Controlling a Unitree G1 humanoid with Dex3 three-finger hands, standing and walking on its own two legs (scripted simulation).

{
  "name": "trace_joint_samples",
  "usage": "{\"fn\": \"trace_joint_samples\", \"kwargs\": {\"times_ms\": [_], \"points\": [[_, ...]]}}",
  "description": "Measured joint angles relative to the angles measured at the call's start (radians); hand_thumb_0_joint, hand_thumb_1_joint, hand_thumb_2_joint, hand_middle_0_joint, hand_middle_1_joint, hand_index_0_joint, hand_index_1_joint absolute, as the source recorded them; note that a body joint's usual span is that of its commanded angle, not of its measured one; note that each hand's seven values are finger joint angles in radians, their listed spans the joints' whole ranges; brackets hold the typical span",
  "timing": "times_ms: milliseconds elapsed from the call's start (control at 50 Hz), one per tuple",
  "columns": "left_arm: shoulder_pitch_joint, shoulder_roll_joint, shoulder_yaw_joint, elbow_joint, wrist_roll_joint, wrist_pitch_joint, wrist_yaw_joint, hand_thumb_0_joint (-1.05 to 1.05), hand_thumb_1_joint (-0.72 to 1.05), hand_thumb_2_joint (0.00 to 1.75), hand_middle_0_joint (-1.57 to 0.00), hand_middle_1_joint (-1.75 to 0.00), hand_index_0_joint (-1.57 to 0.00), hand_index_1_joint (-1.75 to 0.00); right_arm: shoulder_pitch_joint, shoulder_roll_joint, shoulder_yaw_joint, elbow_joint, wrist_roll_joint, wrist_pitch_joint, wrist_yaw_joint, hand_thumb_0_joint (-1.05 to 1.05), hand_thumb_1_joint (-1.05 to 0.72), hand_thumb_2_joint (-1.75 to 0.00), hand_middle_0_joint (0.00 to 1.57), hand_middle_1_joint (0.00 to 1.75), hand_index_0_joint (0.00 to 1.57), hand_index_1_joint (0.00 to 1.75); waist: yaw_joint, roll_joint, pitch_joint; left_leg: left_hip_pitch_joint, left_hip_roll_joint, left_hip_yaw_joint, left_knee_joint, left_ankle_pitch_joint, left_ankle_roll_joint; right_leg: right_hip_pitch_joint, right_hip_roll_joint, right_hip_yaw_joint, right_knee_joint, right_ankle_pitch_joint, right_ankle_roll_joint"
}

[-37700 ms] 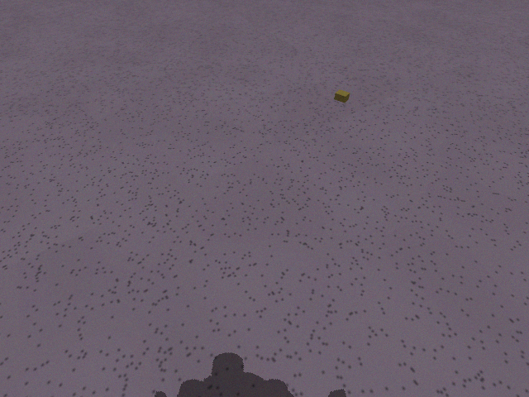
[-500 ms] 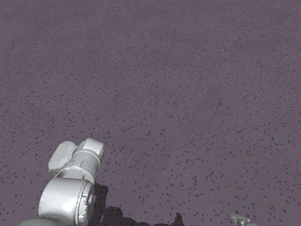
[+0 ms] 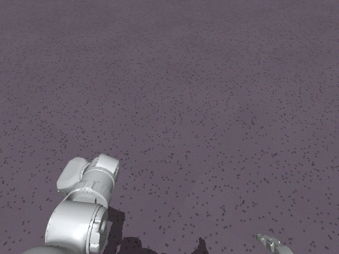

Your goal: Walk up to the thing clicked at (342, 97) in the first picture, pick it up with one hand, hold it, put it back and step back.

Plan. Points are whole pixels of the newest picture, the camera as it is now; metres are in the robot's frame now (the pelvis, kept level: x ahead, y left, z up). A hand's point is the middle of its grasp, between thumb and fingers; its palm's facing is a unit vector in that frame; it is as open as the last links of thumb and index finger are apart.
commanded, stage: hold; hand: left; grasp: from above
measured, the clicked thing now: (92, 184) +0.34 +0.23 -0.07
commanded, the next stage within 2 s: crouch in 0.92 s
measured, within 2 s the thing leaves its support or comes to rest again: neither
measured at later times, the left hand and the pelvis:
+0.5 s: hand (86, 186) +0.31 +0.22 -0.01, palm faces -0.07 -0.45 -0.89, open 10.6 cm; pelvis -0.01 +0.00 +0.01, yaw +0 degrees
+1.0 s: hand (80, 187) +0.31 +0.23 -0.01, palm faces -0.06 -0.45 -0.89, open 10.6 cm; pelvis -0.01 +0.00 +0.01, yaw +0 degrees
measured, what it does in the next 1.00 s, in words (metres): stands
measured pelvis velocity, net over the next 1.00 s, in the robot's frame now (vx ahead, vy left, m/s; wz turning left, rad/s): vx -0.01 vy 0.00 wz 0.00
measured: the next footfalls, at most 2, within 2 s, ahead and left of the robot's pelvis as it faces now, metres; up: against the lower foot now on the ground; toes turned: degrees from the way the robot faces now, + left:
none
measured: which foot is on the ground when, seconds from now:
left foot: down 0.00-1.00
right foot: down 0.00-1.00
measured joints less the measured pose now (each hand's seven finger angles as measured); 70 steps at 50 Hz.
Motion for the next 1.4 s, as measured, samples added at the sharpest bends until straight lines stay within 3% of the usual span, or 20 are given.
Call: {"fn": "trace_joint_samples", "kwargs": {"times_ms": [1060,1240,1400], "points": [[-0.005,0.012,-0.02,-0.024,0.013,0.046,-0.031,0.03,0.08,0.4,-0.98,-0.56,-0.57,-0.48,-0.038,0.01,0.016,-0.02,0.019,-0.007,-0.005,0.01,-0.91,-0.9,0.2,0.3,0.2,0.3,0.022,-0.01,0.005,0.058,-0.005,-0.002,-0.081,0.049,0.007,0.063,-0.003,-0.003,-0.089,0.052,0.004],[-0.012,0.003,-0.021,0.052,0.035,0.008,-0.036,0.02,0.1,0.41,-0.93,-0.65,-0.53,-0.51,-0.04,0.011,0.008,-0.009,0.017,-0.016,-0.005,0.01,-0.88,-0.89,0.2,0.3,0.2,0.3,0.026,-0.011,-0.009,0.052,-0.004,0.002,-0.079,0.044,0.007,0.055,-0.002,0.001,-0.087,0.048,0.005],[-0.042,0.014,0.039,0.188,0.058,-0.079,0.021,0.02,0.11,0.41,-0.92,-0.68,-0.52,-0.53,-0.024,0.025,-0.002,0.002,-0.006,-0.038,0.0,0.01,-0.87,-0.89,0.2,0.3,0.2,0.3,0.015,-0.036,-0.028,-0.082,0.004,-0.003,0.007,0.021,0.002,-0.08,0.005,0.0,-0.001,0.025,-0.001]]}}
